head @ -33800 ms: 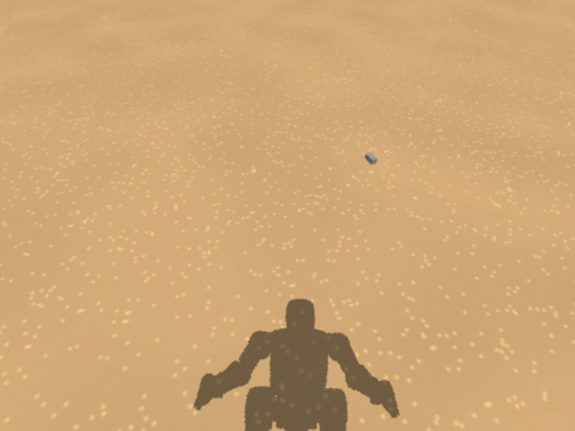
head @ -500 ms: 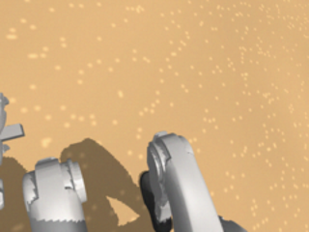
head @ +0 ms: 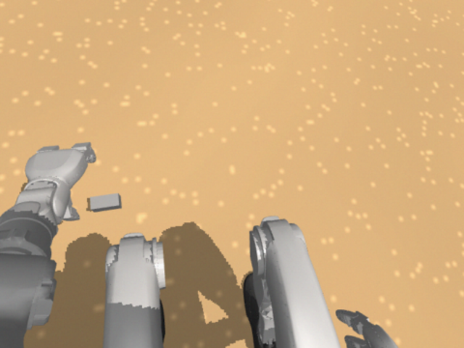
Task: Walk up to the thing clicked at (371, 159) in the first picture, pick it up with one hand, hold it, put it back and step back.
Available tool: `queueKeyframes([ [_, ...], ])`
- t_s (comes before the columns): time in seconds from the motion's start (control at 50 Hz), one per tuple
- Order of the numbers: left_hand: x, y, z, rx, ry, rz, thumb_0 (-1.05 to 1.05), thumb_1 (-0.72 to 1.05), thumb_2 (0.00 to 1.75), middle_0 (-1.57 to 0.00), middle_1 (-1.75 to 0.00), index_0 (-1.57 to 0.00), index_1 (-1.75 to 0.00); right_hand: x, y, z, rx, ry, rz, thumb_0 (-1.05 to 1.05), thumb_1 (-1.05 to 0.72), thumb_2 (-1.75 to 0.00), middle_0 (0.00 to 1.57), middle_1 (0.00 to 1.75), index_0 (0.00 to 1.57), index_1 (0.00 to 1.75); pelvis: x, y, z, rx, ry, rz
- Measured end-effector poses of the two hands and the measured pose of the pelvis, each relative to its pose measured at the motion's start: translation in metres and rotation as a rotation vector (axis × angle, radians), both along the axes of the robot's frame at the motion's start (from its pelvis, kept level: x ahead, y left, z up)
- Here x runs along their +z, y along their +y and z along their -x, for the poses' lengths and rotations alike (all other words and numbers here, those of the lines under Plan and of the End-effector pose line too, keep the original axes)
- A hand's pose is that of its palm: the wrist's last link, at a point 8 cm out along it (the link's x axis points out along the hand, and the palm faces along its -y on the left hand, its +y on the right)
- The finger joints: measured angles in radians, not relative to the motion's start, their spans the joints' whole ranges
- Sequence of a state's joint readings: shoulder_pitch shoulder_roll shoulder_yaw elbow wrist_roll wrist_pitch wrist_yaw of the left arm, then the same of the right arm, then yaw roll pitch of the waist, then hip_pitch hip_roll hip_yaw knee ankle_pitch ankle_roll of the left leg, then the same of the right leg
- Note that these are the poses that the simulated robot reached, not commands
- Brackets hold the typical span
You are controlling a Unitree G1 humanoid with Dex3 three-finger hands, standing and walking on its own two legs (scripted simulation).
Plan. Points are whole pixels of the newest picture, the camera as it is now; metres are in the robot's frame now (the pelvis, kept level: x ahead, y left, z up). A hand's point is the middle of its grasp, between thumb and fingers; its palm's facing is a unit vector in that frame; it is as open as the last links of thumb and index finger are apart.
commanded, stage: withdraw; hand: left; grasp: from above
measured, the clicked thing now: (106, 202) +0.46 +0.25 -0.36
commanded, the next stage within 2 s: home in 0.24 s
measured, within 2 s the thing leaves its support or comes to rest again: neither
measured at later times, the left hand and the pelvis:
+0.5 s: hand (67, 171) +0.49 +0.28 -0.19, palm faces -0.34 -0.05 -0.94, open 12.7 cm; pelvis +0.02 +0.01 -0.04, yaw -2 degrees
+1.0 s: hand (16, 247) +0.31 +0.25 +0.02, palm faces -0.27 -0.65 -0.71, open 7.6 cm; pelvis +0.01 +0.00 +0.13, yaw +2 degrees
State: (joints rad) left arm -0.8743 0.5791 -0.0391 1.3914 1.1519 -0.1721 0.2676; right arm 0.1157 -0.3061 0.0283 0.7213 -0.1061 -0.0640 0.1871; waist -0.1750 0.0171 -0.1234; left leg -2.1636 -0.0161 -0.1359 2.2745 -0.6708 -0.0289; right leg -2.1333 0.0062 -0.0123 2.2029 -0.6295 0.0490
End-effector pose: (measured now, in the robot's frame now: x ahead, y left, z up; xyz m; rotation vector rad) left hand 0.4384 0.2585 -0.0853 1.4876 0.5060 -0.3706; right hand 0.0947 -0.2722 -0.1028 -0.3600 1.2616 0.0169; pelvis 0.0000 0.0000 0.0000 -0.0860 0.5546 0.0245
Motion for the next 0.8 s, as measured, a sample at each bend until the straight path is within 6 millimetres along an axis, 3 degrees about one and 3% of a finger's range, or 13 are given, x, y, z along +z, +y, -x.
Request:
queueKeyframes([
  [0.18,-0.058,0.002,0.008,-0.089,-0.013,0.03,0.0,-0.26,0.82,-0.31,-0.79,-0.31,-0.79,-0.01,-0.017,0.025,0.043,0.089,0.131,0.0,-0.91,-0.9,0.2,0.3,0.2,0.3,-0.029,-0.003,0.001,-0.006,-0.014,0.006],
  [0.26,-0.081,0.007,-0.004,-0.07,-0.08,0.028,0.0,-0.27,0.82,-0.3,-0.8,-0.3,-0.8,-0.021,-0.015,0.04,0.047,0.142,0.152,0.0,-0.91,-0.9,0.2,0.3,0.2,0.3,-0.045,-0.001,-0.002,-0.014,-0.017,0.019],
  [0.34,-0.086,0.013,-0.024,-0.026,-0.175,0.0,0.0,-0.28,0.84,-0.28,-0.81,-0.28,-0.8,-0.033,-0.006,0.053,0.018,0.195,0.131,0.0,-0.9,-0.9,0.2,0.29,0.2,0.3,-0.055,0.003,-0.007,-0.018,0.0,0.031],
  [0.46,-0.062,0.021,-0.046,0.047,-0.228,-0.045,0.0,-0.27,0.85,-0.26,-0.8,-0.26,-0.79,-0.042,0.015,0.056,-0.065,0.212,0.039,0.01,-0.9,-0.9,0.2,0.3,0.2,0.3,-0.049,0.007,-0.017,-0.018,0.05,0.039],
  [0.56,-0.027,0.024,-0.038,0.1,-0.167,-0.032,0.0,-0.17,0.86,-0.24,-0.72,-0.24,-0.71,-0.034,0.029,0.044,-0.122,0.175,-0.034,0.01,-0.9,-0.9,0.2,0.3,0.21,0.3,-0.025,0.01,-0.02,-0.009,0.075,0.033],
  [0.68,0.026,0.027,0.001,0.156,-0.117,0.062,0.0,0.13,0.81,-0.22,-0.49,-0.21,-0.49,-0.001,0.027,0.01,-0.133,0.088,-0.061,0.01,-0.9,-0.9,0.21,0.3,0.21,0.3,0.018,0.009,-0.019,0.001,0.071,0.021],
  [0.8,0.079,0.026,0.056,0.253,-0.104,0.237,0.0,0.53,0.85,-0.21,-0.36,-0.21,-0.36,0.047,0.014,-0.044,-0.086,-0.058,-0.017,0.01,-0.91,-0.9,0.21,0.3,0.21,0.3,0.062,0.008,-0.016,0.013,0.046,0.006],
])
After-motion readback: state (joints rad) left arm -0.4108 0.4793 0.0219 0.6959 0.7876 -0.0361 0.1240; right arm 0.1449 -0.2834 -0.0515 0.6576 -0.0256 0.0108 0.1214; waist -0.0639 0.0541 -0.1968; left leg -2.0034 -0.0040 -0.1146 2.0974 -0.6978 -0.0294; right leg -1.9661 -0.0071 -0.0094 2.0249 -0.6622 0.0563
